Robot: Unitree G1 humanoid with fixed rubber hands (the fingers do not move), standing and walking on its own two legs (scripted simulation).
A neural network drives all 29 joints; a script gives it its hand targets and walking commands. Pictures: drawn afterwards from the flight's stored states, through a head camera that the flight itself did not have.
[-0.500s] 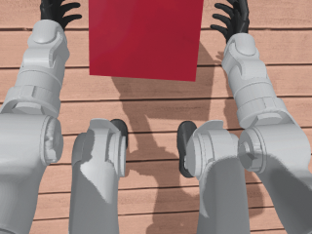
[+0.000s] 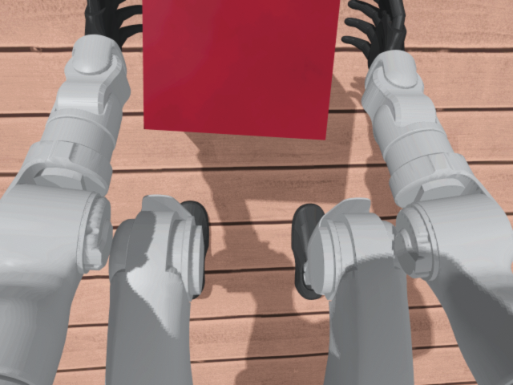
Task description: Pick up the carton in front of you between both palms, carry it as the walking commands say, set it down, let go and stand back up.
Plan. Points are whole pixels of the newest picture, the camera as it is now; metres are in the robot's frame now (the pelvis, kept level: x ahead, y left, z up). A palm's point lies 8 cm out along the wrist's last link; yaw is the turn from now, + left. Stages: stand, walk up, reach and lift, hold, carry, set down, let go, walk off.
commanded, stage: reach and lift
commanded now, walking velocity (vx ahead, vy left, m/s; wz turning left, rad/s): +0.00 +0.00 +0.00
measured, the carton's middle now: (239, 64) +0.50 +0.04 -0.25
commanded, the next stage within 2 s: none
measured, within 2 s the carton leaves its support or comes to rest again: leaves its support in 0.38 s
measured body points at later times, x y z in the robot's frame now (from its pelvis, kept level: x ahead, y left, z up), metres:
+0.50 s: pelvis +0.00 +0.00 -0.01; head +0.34 +0.03 +0.29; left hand +0.53 +0.18 -0.16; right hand +0.53 -0.13 -0.15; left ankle +0.11 +0.13 -0.34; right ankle +0.12 -0.13 -0.34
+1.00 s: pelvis +0.00 -0.01 +0.12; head +0.25 +0.02 +0.50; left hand +0.48 +0.18 +0.05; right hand +0.50 -0.12 +0.05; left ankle +0.11 +0.13 -0.34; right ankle +0.12 -0.13 -0.34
